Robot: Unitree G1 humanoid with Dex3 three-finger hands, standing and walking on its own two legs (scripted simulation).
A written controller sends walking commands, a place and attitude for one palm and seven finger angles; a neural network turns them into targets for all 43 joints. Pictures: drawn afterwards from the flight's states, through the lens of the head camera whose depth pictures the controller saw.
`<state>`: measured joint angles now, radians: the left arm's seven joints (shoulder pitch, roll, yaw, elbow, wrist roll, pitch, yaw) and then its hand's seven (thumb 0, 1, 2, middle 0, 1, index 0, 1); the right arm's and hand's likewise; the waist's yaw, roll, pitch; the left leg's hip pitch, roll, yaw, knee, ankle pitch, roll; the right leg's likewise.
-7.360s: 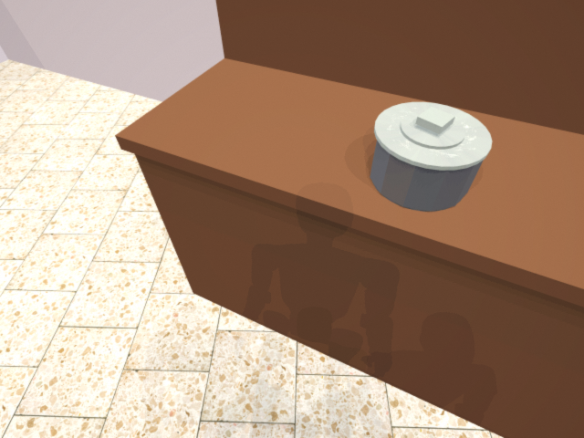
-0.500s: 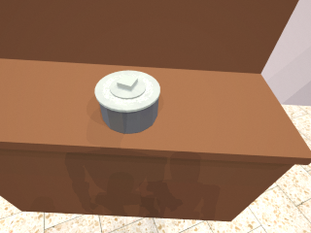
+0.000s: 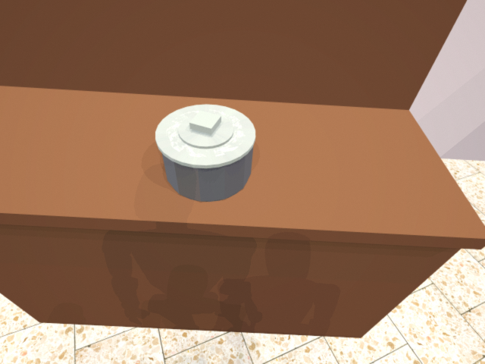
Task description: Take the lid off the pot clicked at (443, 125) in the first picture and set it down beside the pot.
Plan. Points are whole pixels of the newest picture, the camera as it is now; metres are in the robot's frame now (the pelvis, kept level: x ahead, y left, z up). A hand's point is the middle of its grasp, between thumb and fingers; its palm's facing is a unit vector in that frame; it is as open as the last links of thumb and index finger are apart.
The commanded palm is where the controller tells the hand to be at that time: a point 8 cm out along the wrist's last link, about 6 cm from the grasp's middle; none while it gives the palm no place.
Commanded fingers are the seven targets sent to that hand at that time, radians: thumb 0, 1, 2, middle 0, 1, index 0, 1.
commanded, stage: look again from close up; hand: left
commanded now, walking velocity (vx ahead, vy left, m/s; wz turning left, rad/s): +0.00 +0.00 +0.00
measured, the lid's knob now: (205, 122) +0.53 +0.11 +0.13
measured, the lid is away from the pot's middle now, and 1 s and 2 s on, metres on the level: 0.00 0.00 0.00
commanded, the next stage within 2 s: lift the closed hand beside the body in 0.30 s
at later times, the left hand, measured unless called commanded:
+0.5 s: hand out of the picture +0.03 +0.19 -0.15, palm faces +0.07 -0.96 -0.28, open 7.1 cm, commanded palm +0.09 +0.21 -0.05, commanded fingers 0.00 0.90 0.90 -0.46 -0.59 -0.46 -0.59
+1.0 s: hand (115, 360) +0.13 +0.19 +0.01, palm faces +0.33 -0.88 -0.33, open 3.1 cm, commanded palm +0.09 +0.23 +0.04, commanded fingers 0.00 0.90 0.90 -1.30 -1.50 -1.30 -1.50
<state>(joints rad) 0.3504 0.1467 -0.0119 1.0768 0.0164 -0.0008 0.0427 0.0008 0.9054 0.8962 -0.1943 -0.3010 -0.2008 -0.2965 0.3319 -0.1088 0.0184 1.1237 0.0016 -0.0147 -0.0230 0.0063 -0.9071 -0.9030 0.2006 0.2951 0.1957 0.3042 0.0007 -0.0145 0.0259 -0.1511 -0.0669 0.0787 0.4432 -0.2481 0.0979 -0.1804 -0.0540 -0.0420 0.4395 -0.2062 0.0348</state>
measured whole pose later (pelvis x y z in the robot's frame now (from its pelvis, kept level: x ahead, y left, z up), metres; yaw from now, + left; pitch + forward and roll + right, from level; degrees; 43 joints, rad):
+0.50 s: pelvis +0.00 +0.01 +0.00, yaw +1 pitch -2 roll +0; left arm 0.52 0.21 -0.09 0.56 -0.01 0.08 0.15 0.06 0.97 0.89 -0.23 -0.33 -0.23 -0.32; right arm 0.42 -0.16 0.03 0.97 0.08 -0.17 -0.04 0.04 -0.94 -0.90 0.20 0.30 0.20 0.30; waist 0.03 -0.02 0.01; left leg -0.19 -0.09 0.08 0.48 -0.27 0.08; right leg -0.24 -0.07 -0.02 0.53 -0.26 -0.01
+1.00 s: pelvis +0.02 -0.04 +0.00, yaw +3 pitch -1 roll -1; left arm 0.67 0.24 0.10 -0.16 -0.02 -0.05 0.08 0.01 0.90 0.90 -1.11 -1.30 -1.12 -1.30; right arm 0.15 -0.22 0.00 0.51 0.02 -0.16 -0.03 0.01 -0.90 -0.90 0.20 0.30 0.20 0.30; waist 0.08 0.04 -0.02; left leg -0.22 -0.02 0.00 0.54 -0.31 0.04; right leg -0.21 0.00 -0.10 0.50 -0.27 -0.02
